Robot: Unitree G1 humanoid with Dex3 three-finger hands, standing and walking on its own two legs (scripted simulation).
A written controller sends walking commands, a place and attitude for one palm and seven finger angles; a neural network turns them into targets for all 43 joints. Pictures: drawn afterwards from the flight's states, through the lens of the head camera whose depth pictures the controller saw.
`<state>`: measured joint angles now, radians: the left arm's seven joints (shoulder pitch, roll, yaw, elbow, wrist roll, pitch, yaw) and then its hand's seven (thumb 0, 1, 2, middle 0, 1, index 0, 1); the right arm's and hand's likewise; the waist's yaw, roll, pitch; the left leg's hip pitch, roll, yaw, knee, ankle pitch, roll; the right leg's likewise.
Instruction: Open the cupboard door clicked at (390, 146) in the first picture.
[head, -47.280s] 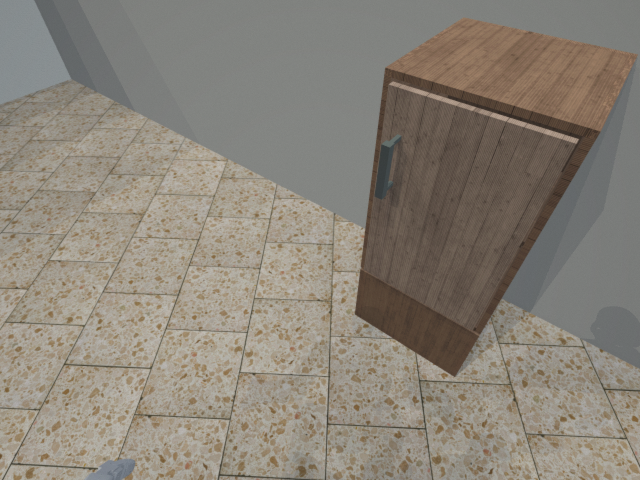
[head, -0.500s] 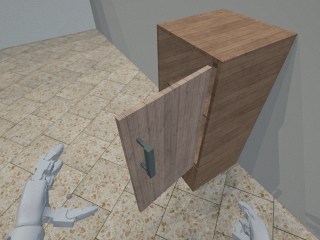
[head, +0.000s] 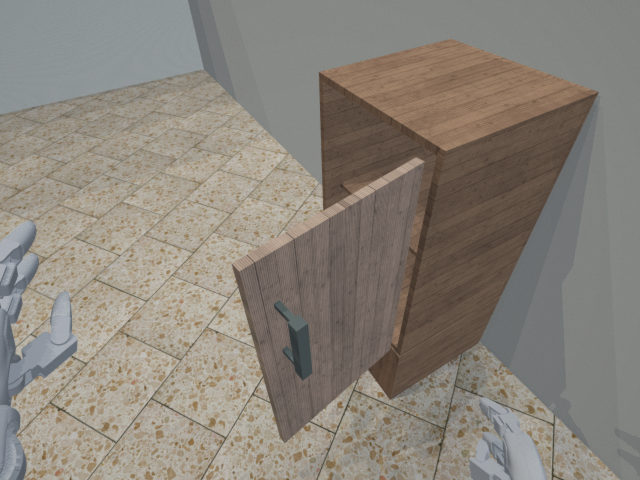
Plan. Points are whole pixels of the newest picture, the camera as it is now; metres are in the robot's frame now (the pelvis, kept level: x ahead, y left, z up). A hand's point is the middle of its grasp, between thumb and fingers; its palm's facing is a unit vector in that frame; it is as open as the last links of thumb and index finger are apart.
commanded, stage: draw the hand back to the body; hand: left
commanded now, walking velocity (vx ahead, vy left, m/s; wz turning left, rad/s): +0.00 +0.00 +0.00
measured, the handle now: (292, 340) +0.33 +0.09 -0.04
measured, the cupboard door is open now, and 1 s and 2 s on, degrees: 100 100 100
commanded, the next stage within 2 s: step back with the hand held close in 0.30 s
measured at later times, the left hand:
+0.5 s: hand (90, 343) +0.19 +0.24 +0.17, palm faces +0.45 -0.79 -0.42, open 7.4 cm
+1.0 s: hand (23, 408) +0.13 +0.27 +0.16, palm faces +0.37 -0.79 -0.49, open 7.4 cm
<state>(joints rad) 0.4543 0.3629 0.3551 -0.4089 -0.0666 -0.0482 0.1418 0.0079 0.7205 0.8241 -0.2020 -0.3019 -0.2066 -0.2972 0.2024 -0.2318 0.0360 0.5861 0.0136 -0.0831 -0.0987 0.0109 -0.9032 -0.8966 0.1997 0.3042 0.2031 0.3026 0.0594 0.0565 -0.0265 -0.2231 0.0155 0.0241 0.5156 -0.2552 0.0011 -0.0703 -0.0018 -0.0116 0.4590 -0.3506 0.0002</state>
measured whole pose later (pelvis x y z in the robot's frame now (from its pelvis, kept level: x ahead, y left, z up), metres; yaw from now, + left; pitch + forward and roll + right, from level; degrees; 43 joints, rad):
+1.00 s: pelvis -0.08 +0.01 +0.00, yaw -1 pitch -1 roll -2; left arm 0.58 0.43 0.39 -0.50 -0.06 -0.15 0.15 0.01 0.88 0.90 -0.21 -0.30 -0.22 -0.30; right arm 0.18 -0.23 -0.01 0.55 0.02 0.03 -0.10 0.01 -0.90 -0.90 0.20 0.30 0.20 0.30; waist -0.01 0.05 0.03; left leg -0.34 0.05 0.02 0.48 -0.11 0.01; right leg -0.20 0.03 -0.01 0.43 -0.21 0.01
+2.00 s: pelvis -0.27 +0.00 -0.02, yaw -4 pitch -1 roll +1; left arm 0.56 0.45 0.46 -0.45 -0.06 -0.19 0.17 0.01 0.88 0.90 -0.21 -0.30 -0.22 -0.30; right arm 0.31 -0.24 -0.01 0.69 0.01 -0.07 -0.08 0.01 -0.90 -0.90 0.20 0.30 0.20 0.30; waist -0.01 -0.02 -0.10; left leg -0.36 -0.01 0.07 0.60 -0.23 0.03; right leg -0.04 0.03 0.00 0.59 -0.51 -0.05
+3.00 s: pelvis -0.36 +0.00 +0.00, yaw +0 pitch -3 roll -1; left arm 0.33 0.21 0.02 1.03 0.02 0.04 0.02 -0.01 0.96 0.90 -0.20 -0.30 -0.21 -0.30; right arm 0.27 -0.18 0.01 1.02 -0.03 0.05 -0.03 0.01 -0.91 -0.90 0.20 0.30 0.20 0.30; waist 0.01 0.00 0.08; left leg -0.27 0.02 -0.02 0.49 -0.18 0.00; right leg -0.18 0.05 -0.11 0.42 -0.21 -0.07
